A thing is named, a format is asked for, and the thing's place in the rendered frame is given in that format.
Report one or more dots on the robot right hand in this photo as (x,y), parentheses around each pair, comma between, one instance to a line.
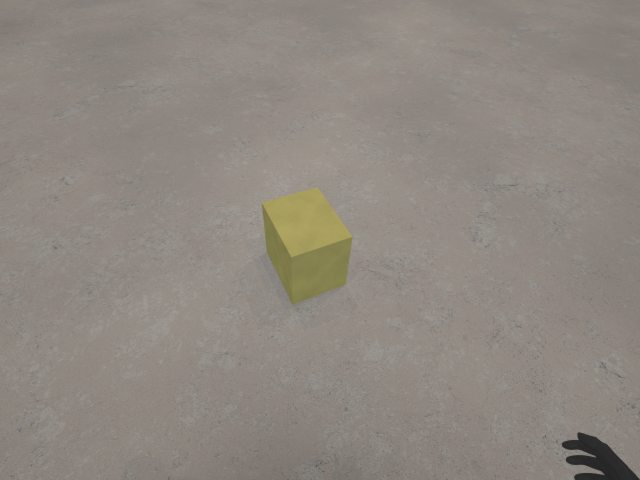
(607,461)

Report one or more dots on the carton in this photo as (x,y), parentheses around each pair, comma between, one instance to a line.
(307,243)

